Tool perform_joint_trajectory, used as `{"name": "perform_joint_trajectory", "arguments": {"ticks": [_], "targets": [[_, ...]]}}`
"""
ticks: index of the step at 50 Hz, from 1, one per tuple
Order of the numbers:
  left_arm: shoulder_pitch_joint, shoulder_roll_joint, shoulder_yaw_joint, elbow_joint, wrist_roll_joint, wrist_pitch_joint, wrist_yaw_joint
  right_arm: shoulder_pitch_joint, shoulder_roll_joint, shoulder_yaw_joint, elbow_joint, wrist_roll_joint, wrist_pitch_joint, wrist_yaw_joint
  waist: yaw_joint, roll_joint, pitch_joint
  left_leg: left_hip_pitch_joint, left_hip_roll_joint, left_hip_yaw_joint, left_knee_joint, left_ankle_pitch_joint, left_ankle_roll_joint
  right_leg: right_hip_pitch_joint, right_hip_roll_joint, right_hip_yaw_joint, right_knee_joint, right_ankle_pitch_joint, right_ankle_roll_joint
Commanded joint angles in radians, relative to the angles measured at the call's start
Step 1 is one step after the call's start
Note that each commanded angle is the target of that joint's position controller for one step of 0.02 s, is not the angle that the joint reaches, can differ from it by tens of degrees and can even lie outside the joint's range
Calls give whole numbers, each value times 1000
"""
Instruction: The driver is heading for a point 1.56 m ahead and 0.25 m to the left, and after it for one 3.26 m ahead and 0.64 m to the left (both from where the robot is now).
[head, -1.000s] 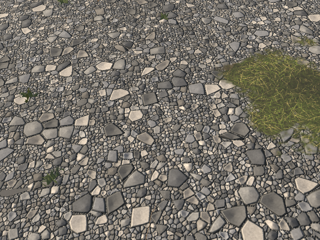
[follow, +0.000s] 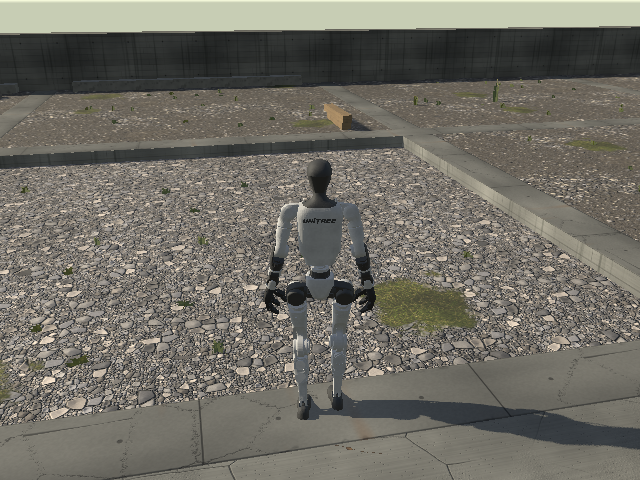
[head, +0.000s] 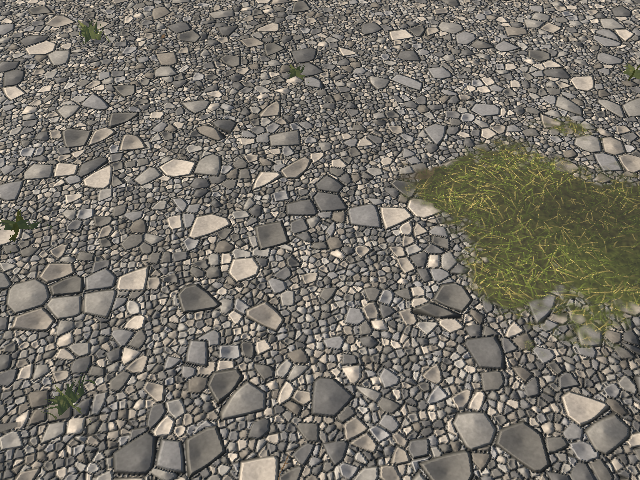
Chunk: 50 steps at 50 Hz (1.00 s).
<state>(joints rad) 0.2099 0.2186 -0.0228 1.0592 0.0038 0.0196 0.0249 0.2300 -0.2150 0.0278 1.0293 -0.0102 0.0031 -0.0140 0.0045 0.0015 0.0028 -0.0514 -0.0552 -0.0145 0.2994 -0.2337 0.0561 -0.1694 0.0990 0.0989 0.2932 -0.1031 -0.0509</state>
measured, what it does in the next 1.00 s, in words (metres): walks ahead: right foot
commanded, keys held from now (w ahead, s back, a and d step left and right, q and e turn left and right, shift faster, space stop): no key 0.40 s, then w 0.60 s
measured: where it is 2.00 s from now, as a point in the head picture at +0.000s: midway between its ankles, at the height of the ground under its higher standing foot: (351, 427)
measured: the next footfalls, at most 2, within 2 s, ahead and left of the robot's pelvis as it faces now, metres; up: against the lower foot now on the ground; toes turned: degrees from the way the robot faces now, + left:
right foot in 0.74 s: +0.14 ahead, -0.12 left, +0.00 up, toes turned -3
left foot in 1.28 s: +0.56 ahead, +0.01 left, -0.16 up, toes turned +4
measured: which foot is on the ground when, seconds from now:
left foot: down 0.00-0.76, up 0.78-1.00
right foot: down 0.00-0.50, up 0.52-0.72, down 0.74-1.00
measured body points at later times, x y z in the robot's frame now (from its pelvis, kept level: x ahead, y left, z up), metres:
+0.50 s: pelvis +0.02 +0.00 +0.00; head +0.01 +0.01 +0.45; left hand +0.03 +0.25 -0.16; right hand +0.03 -0.24 -0.16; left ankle -0.05 +0.08 -0.75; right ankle +0.03 -0.09 -0.75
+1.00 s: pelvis +0.21 -0.06 -0.01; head +0.22 -0.07 +0.44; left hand +0.15 +0.19 -0.15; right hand +0.29 -0.33 -0.15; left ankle +0.28 +0.08 -0.70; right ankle +0.10 -0.12 -0.75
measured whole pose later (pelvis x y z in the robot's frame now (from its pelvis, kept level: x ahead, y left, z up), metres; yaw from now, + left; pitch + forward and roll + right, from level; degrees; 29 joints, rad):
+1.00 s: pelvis +0.21 -0.06 -0.01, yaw +0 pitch +0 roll -1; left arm 0.43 0.22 0.03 1.11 0.03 -0.11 0.00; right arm 0.19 -0.26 -0.07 0.99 -0.03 -0.03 0.03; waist 0.02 0.03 0.02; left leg -0.57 0.04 -0.02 0.94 -0.13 0.05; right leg 0.03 0.10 -0.07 0.32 -0.34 -0.10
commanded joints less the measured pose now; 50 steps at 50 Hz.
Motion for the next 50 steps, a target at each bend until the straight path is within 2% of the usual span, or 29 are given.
{"name": "perform_joint_trajectory", "arguments": {"ticks": [1, 6, 7, 20, 21, 23, 25, 26, 27, 29, 33, 35, 36, 37, 38, 39, 40, 41, 42, 43, 44, 45, 46, 47, 48, 49, 50], "targets": [[16, 95, 14, -10, 0, -8, 5, 20, -94, -14, -10, 0, -8, -4, 0, 8, 6, -73, 142, -99, -56, 147, 5, 58, -145, 118, -22, 114, -20], [22, 87, 10, 14, -1, -8, 7, 30, -86, -9, 18, 0, -8, -7, -1, 7, 10, -69, 144, -98, -55, 160, 5, 57, -146, 114, -20, 121, -20], [23, 96, 11, 15, -6, -7, 7, 31, -97, -12, 20, 5, -5, -7, -1, 8, 10, -65, 146, -100, -53, 190, 7, 57, -151, 118, -24, 151, -22], [41, 77, 6, 46, -4, -3, 12, 56, -73, -5, 60, 2, -3, -12, -3, 10, 15, -62, 147, -101, -60, 183, 8, 57, -151, 109, -25, 131, -21], [47, 72, 4, 49, -3, -2, 11, 65, -71, -4, 64, -1, -3, -11, -5, 12, -4, -55, 141, -101, -74, 96, 9, 63, -143, 106, -29, 62, -22], [32, 90, 13, 38, 1, 1, 7, 85, -108, -23, 65, -4, 2, -6, -17, 40, 19, -58, 130, -126, -91, -176, 36, -8, -90, 66, 37, -149, -38], [7, 92, 22, 18, 18, 0, -5, 133, -140, -44, 70, -6, 9, -3, -43, 115, 101, -52, 205, -262, -179, -466, 103, -189, -26, -8, 177, -312, -42], [-10, 84, 22, 6, 26, -5, -12, 159, -150, -53, 77, -5, 9, -5, -51, 135, 150, -49, 264, -323, -222, -523, 143, -255, -27, -59, 242, -308, -39], [-25, 82, 23, -4, 32, -13, -18, 173, -149, -60, 79, -5, 6, -7, -55, 126, 188, -53, 308, -352, -243, -500, 173, -297, -60, -83, 302, -289, -34], [-51, 93, 32, -30, 34, -30, -30, 198, -139, -70, 78, -8, -10, -3, -49, 79, 198, -22, 342, -350, -245, -372, 197, -349, -110, -90, 379, -286, -21], [-54, 97, 47, -54, 24, -51, -43, 211, -141, -85, 62, -11, -41, 4, -31, 73, 168, -14, 296, -240, -175, -132, 184, -284, -108, -148, 374, -273, -15], [-12, 76, 49, -53, 18, -57, -44, 192, -150, -91, 50, -5, -48, 5, 7, 82, 164, -99, 264, -180, -101, -7, 163, -149, -79, -198, 293, -235, -16], [67, 75, 54, -30, 19, -60, -43, 172, -159, -94, 42, -3, -51, 7, 45, 71, 145, -176, 234, -141, -16, 85, 143, -11, -48, -213, 241, -215, -22], [231, 104, 74, 37, 29, -67, -41, 142, -163, -97, 34, -9, -59, 11, 113, 48, 76, -270, 214, -91, 180, 285, 124, 195, -51, -181, 281, -110, -43], [358, 185, 102, 65, 39, -79, -31, 113, -138, -91, 2, -5, -69, 17, 171, -103, 8, -367, 116, 3, 479, 266, 67, 297, -145, 14, 106, -269, -106], [429, 282, 129, 86, 29, -85, -30, 144, -71, -80, -34, -9, -73, 26, 147, -332, -20, -567, -30, 77, 855, -248, 20, 366, -383, 437, -58, -281, -241], [355, 209, 109, 68, 6, -88, -39, 117, -126, -95, -32, -22, -71, 18, 89, -141, 49, -671, 26, -31, 952, -296, 48, 322, -418, 468, -64, -259, -262], [253, 189, 103, 30, 8, -95, -43, 92, -125, -97, -34, -12, -73, 17, 56, -42, 102, -670, 74, -59, 959, -211, 52, 246, -413, 370, -59, -151, -248], [192, 168, 96, 7, 12, -100, -43, 91, -116, -98, -27, -8, -71, 21, 23, 12, 113, -633, 107, -72, 913, -154, 46, 182, -399, 313, -79, -88, -230], [150, 135, 83, -8, 7, -104, -37, 88, -114, -101, -25, -16, -63, 26, -7, 28, 127, -596, 127, -73, 850, -120, 32, 137, -363, 235, -106, -22, -198], [164, 150, 87, 2, 14, -109, -30, 85, -91, -94, -34, -35, -51, 33, -14, -25, 111, -538, 137, -58, 793, -110, 11, 107, -351, 190, -116, 50, -192], [181, 148, 85, 5, 20, -114, -25, 67, -94, -97, -38, -37, -39, 38, -19, -25, 117, -543, 128, -45, 778, -79, -2, 117, -337, 154, -120, 120, -191], [221, 151, 86, 15, 37, -125, -25, 54, -109, -108, -37, -42, -25, 42, -4, -22, 114, -593, 114, -30, 809, -13, -2, 156, -329, 114, -82, 159, -199], [240, 153, 87, 18, 29, -129, -21, 24, -109, -109, -45, -36, -20, 45, -8, -18, 105, -632, 115, -16, 784, 35, -7, 183, -311, 84, -83, 184, -185], [233, 117, 70, 20, 34, -149, -19, -69, -110, -115, -82, -18, -32, 45, 4, -17, 138, -691, 114, -41, 668, 95, -5, 201, -261, 32, -90, 139, -134], [232, 114, 66, 18, 35, -160, -18, -124, -100, -112, -102, -15, -41, 47, 13, -50, 139, -673, 99, -9, 592, 163, -6, 180, -239, 19, -100, 134, -128], [200, 123, 69, 17, 33, -162, -13, -189, -89, -105, -135, -21, -46, 50, 6, -59, 170, -626, 88, 23, 449, 267, -12, 85, -200, -15, -108, 26, -127]]}}
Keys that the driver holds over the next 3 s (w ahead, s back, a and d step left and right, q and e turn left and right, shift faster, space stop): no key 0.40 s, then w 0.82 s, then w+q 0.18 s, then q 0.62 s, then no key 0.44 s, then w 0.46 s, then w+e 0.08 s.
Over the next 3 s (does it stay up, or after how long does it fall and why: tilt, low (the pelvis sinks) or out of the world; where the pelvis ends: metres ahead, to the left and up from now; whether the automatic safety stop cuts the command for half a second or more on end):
stays up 0.82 0.07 -0.16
